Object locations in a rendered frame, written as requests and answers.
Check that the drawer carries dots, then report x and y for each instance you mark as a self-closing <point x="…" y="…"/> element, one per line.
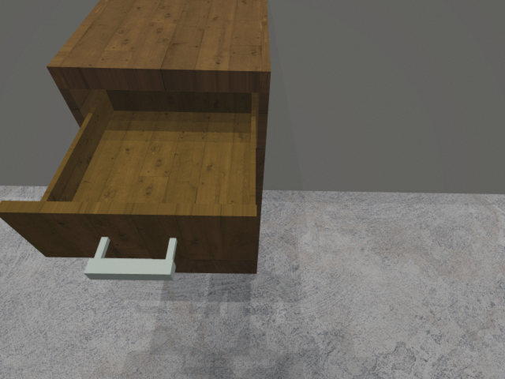
<point x="147" y="166"/>

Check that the handle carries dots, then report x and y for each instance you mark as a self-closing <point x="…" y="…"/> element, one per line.
<point x="100" y="268"/>

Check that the cabinet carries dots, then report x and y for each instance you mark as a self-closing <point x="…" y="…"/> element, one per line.
<point x="173" y="45"/>

